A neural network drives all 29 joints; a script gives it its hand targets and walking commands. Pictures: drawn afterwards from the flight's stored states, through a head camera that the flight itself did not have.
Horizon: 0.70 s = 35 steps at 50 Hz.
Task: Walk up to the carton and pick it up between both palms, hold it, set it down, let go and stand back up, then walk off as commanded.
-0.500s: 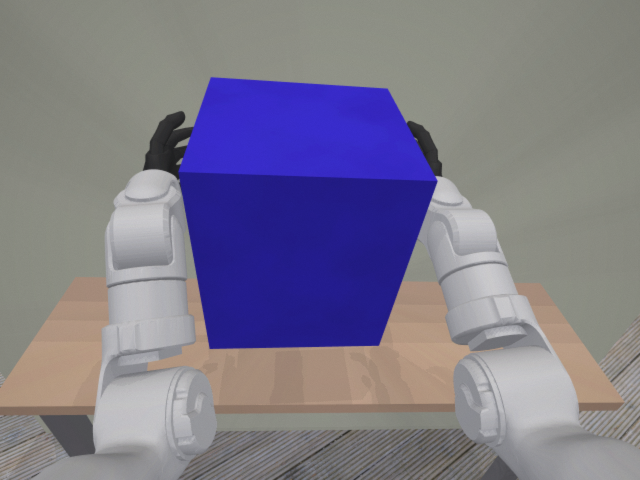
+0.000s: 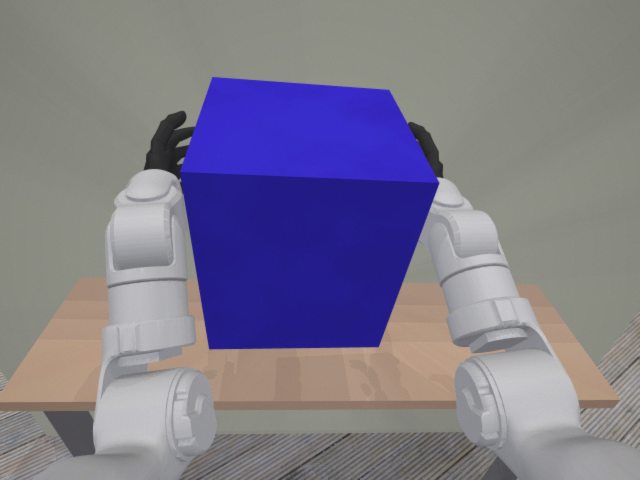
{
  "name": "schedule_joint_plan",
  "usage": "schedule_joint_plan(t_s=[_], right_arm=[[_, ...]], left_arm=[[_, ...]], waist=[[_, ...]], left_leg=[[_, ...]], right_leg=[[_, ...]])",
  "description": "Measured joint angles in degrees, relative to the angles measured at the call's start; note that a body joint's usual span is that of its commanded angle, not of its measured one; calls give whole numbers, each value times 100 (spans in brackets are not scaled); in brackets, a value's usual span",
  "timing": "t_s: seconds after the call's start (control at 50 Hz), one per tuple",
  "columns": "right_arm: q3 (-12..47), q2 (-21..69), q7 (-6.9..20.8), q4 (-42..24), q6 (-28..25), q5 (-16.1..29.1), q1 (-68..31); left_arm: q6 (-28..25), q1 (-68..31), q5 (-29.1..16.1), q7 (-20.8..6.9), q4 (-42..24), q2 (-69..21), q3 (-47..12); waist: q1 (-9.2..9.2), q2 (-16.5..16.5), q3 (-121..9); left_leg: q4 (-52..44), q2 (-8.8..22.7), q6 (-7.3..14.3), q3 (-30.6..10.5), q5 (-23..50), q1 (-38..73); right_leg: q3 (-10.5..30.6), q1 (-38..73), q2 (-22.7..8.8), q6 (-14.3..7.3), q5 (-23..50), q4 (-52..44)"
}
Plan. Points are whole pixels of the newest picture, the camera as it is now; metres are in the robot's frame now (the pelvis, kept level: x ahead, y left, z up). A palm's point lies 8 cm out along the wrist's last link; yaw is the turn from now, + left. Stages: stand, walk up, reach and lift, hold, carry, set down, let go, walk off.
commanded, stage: hold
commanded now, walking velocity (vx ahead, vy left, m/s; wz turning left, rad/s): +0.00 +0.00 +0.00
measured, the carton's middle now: (299, 218) +0.35 +0.02 +0.22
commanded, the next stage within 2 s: set down in 0.54 s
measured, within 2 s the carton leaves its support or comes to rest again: neither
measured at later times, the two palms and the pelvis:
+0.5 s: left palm (173, 179) +0.37 +0.17 +0.26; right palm (418, 189) +0.39 -0.13 +0.24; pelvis +0.02 +0.00 +0.00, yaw +0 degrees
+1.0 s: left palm (177, 172) +0.37 +0.16 +0.27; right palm (431, 183) +0.38 -0.14 +0.26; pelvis +0.01 +0.00 +0.00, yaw +0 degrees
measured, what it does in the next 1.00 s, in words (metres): stands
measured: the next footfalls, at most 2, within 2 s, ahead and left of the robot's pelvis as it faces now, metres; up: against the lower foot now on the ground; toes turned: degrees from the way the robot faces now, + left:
none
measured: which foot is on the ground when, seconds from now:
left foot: down 0.00-1.00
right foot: down 0.00-1.00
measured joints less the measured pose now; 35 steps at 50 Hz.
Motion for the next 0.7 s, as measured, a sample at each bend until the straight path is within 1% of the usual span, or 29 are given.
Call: schedule_joint_plan(t_s=[0.18,0.36,0.5,0.56,0.64,0.7], right_arm=[[-95,1,35,215,-43,0,-140],[-81,2,31,209,-72,-1,-118],[178,2,-43,-71,-73,8,167],[266,1,-72,-277,-69,49,329],[277,0,-104,-501,-53,99,375],[228,-7,-103,-526,-100,99,293]], left_arm=[[-71,-74,0,24,174,0,56],[-92,-71,0,24,179,0,56],[-6,120,0,-4,-92,-1,-16],[59,248,0,-16,-311,-1,-103],[81,313,1,-20,-543,-3,-152],[-9,290,0,-20,-585,-3,-152]], waist=[[0,0,0],[0,0,0],[1,0,-9],[0,0,-9],[0,0,-11],[0,0,-27]], left_leg=[[-73,1,0,0,24,0],[-73,2,0,1,-51,0],[-48,1,-2,1,-95,1],[-18,0,-2,1,-107,1],[4,0,-2,0,-97,2],[4,0,-2,0,-71,7]], right_leg=[[0,-40,0,0,-27,13],[0,-33,0,0,-95,-1],[1,11,0,0,-95,-65],[0,31,0,0,-86,-78],[0,46,0,0,-62,-86],[0,51,0,0,-35,-87]])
